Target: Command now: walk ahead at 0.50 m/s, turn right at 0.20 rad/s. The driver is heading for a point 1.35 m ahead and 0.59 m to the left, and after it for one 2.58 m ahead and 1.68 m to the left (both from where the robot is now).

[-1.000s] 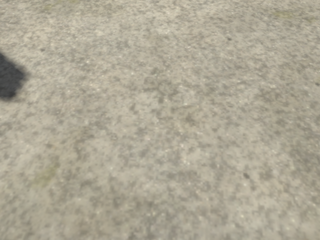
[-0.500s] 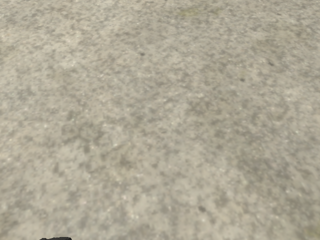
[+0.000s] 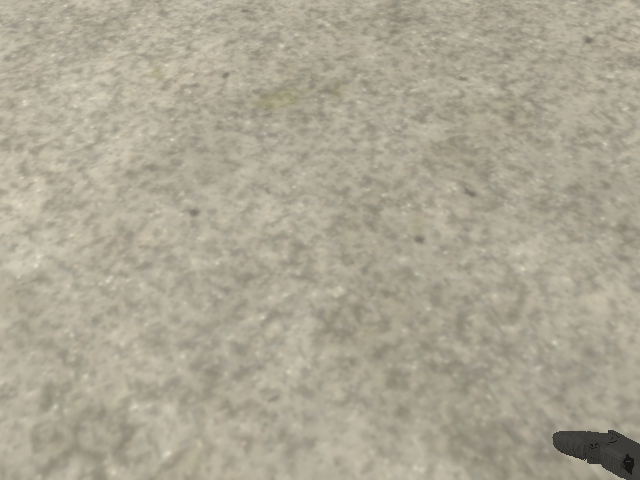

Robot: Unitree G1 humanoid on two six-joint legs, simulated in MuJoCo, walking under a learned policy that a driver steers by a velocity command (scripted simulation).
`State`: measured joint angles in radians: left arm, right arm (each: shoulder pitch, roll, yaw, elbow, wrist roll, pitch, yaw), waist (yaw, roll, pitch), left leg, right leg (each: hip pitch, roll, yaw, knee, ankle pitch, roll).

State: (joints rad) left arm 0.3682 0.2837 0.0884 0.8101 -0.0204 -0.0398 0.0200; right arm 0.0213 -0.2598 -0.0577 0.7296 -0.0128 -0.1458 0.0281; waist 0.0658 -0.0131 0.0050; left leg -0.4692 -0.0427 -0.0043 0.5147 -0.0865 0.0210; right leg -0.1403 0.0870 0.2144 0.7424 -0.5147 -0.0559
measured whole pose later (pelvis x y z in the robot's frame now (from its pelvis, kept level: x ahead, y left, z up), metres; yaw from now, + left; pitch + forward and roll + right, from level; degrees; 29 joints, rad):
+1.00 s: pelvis +0.48 +0.11 +0.00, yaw +30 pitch +2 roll -1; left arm 0.27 0.31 0.06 0.78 -0.02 -0.10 0.00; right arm 0.16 -0.30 -0.06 0.61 0.02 -0.04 0.04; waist 0.03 0.00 0.06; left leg -0.46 -0.07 0.02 0.61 -0.19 0.09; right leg -0.33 -0.06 0.01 1.20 -0.45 0.02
